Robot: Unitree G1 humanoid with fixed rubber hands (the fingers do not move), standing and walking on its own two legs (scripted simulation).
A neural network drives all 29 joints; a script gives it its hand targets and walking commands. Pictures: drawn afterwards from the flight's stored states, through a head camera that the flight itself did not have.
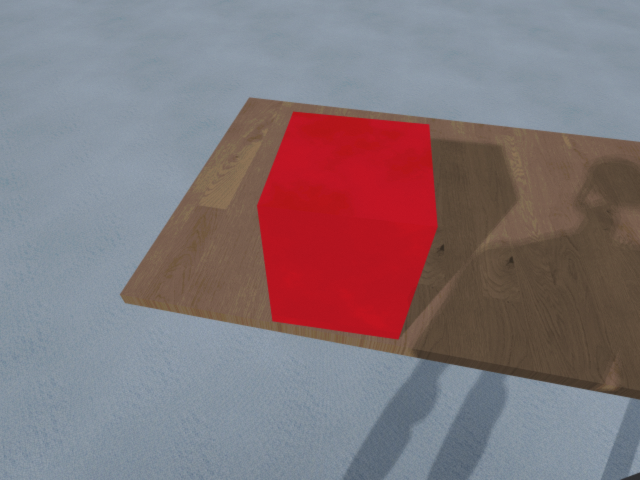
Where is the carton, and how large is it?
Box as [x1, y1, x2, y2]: [257, 112, 437, 338]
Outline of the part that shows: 293,112 257,204 272,320 398,338 437,226 428,124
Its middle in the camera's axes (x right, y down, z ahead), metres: +0.04 -0.01 +0.59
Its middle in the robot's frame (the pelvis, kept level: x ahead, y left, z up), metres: +0.47 -0.03 +0.05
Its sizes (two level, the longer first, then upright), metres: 0.210 0.200 0.250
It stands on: a table, 0.71 m high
